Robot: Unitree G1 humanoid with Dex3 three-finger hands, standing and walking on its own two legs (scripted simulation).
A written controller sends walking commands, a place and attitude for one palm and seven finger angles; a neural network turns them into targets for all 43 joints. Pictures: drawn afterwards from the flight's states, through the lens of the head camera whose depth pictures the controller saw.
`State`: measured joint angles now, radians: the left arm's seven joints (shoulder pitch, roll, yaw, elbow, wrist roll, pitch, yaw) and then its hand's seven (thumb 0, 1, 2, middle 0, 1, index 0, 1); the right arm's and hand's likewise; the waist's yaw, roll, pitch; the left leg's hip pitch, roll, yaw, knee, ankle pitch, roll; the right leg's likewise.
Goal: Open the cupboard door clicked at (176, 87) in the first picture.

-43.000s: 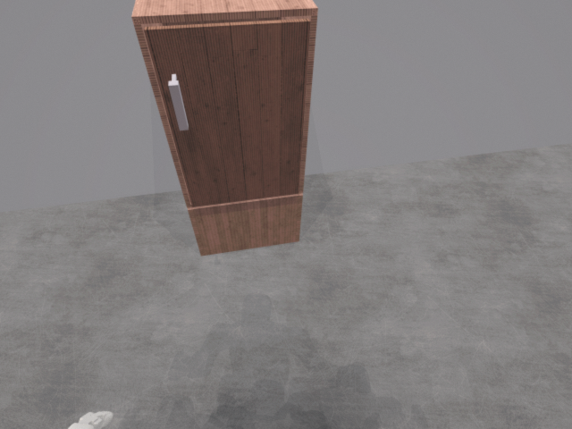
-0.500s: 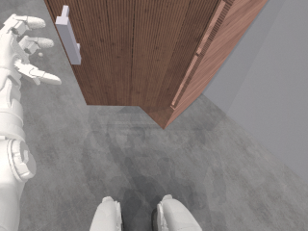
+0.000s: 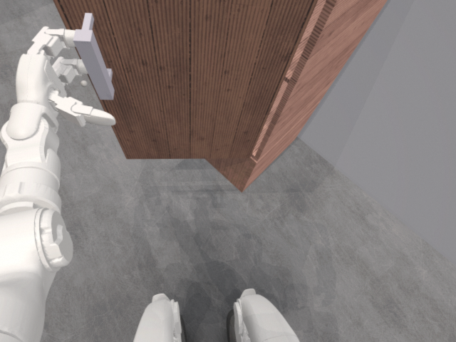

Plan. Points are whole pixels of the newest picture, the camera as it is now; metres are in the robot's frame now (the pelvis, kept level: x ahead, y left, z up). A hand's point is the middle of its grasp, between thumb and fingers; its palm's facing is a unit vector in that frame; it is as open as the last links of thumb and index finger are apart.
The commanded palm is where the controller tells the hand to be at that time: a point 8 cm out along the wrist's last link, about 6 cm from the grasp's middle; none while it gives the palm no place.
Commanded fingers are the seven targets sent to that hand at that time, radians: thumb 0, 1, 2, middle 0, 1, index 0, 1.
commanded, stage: slide the fingers in behind the handle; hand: left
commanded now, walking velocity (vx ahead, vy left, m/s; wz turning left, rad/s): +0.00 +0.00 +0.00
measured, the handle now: (98, 59) +0.58 +0.17 +0.07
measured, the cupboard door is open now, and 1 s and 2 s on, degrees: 47 47 48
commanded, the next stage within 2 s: close the thumb around the handle in 0.94 s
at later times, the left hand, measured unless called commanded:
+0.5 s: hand (104, 88) +0.52 +0.16 +0.07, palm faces -0.03 -1.00 -0.01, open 14.0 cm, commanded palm +0.50 +0.19 +0.07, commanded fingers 0.00 -0.50 0.30 -0.30 -1.20 -0.30 -1.20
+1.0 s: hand (110, 85) +0.52 +0.15 +0.07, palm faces -0.02 -1.00 -0.02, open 14.0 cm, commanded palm +0.50 +0.19 +0.07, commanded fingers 0.00 -0.50 0.30 -0.30 -1.20 -0.30 -1.20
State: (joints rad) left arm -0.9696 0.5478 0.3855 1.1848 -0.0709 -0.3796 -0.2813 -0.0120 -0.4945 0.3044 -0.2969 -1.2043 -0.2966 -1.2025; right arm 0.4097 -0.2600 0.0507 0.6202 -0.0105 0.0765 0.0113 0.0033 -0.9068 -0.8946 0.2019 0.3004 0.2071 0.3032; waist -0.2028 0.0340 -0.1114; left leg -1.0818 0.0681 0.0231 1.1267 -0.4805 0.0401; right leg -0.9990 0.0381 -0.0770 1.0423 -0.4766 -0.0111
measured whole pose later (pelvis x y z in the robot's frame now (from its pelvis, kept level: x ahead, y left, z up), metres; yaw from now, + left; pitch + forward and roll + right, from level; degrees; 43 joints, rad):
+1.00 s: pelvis +0.00 -0.01 +0.00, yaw +1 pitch +24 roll -3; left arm -0.99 0.47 0.33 1.21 -0.06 -0.41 -0.18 -0.01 -0.50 0.30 -0.30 -1.20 -0.29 -1.20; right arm 0.40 -0.26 0.03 0.63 -0.02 0.06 0.02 0.00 -0.91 -0.89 0.20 0.30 0.21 0.30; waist -0.20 0.04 -0.12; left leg -1.08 0.06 0.01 1.13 -0.48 0.03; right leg -1.01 0.03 -0.08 1.07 -0.49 -0.03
